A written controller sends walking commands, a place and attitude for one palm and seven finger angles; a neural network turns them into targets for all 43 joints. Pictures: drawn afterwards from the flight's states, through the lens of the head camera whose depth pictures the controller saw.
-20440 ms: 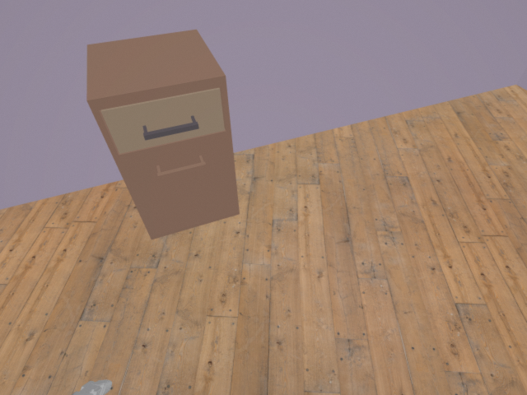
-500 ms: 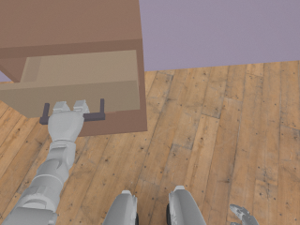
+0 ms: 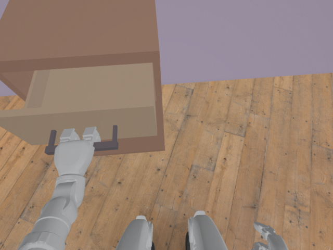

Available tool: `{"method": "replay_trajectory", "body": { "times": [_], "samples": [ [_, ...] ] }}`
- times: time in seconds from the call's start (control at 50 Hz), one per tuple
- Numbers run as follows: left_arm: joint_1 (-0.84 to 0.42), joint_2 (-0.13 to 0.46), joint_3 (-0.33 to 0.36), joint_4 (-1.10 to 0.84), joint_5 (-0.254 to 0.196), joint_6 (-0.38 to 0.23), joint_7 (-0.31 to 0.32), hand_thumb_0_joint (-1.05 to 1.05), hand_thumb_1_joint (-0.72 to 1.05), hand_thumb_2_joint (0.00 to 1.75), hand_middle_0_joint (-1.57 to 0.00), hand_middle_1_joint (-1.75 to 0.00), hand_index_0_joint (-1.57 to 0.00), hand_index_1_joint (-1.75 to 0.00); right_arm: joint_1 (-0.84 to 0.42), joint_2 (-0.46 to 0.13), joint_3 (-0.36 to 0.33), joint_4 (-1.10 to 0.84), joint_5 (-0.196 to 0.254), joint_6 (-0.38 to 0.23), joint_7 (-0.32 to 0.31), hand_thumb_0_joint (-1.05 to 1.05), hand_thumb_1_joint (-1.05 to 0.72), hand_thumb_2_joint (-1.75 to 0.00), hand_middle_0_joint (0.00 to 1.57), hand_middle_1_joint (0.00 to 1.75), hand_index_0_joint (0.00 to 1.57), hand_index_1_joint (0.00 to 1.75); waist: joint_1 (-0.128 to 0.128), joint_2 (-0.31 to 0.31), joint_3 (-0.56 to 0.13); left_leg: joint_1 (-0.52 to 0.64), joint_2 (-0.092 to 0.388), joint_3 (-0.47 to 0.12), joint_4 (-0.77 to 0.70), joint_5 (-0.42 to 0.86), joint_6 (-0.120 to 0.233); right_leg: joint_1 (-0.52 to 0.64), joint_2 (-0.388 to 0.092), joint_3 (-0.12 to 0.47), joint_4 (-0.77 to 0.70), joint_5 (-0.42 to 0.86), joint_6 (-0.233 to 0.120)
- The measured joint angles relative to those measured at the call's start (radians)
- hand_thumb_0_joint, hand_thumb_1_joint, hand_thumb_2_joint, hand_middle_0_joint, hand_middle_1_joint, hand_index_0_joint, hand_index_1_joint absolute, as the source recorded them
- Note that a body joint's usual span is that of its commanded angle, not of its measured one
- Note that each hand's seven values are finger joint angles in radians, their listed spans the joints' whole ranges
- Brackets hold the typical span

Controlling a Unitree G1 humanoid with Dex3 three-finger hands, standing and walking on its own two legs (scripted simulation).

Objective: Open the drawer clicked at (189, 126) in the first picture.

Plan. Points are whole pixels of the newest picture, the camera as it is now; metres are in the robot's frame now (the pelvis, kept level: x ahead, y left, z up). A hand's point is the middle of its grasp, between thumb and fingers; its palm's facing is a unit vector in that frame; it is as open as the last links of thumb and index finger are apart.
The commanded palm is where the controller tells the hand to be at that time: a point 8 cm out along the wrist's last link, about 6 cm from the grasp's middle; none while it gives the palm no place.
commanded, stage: pull the drawer open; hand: left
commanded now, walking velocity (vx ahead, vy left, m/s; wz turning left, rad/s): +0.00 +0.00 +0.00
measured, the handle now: (83, 140) +0.39 +0.24 -0.05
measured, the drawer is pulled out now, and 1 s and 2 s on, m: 0.13 0.21 0.29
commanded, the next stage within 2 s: none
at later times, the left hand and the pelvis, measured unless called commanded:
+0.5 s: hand (83, 173) +0.30 +0.23 -0.08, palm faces -0.06 -0.05 -1.00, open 5.1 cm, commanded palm +0.27 +0.23 -0.03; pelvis +0.00 +0.00 +0.00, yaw +0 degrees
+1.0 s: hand (81, 190) +0.26 +0.23 -0.07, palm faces -0.06 -0.06 -1.00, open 5.1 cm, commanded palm +0.23 +0.23 -0.03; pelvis +0.00 -0.01 +0.00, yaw +0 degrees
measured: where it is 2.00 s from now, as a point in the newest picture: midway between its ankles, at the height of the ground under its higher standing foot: outside the picture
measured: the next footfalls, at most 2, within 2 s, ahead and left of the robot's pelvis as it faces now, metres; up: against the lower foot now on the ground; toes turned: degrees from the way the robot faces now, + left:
none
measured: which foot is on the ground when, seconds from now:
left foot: down 0.00-1.00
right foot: down 0.00-1.00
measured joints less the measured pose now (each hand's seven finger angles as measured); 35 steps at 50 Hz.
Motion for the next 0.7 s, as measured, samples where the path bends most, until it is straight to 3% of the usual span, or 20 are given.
{"method": "replay_trajectory", "body": {
  "times": [0.7],
  "samples": [
    [0.215, -0.033, -0.031, -0.179, 0.002, 0.034, 0.008, 0.01, 0.81, 0.85, -0.36, -1.35, -0.42, -1.35, -0.029, 0.001, 0.009, -0.033, -0.002, -0.014, -0.008, 0.01, -0.91, -0.90, 0.20, 0.30, 0.20, 0.30, 0.024, -0.003, -0.004, 0.031, 0.001, -0.004, 0.002, -0.008, -0.010, 0.026, 0.001, -0.004, 0.012, -0.014, -0.010]
  ]
}}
